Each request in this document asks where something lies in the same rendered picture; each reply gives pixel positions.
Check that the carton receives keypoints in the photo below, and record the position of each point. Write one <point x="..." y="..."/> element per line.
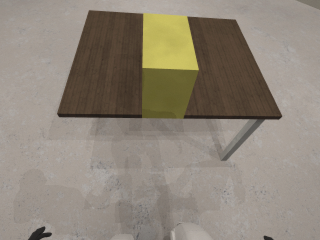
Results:
<point x="169" y="66"/>

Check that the table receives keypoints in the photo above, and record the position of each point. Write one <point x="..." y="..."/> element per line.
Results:
<point x="105" y="79"/>

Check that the robot left hand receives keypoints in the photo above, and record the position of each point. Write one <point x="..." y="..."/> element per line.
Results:
<point x="38" y="234"/>

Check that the robot right thigh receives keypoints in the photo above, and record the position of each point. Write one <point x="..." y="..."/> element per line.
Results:
<point x="189" y="231"/>

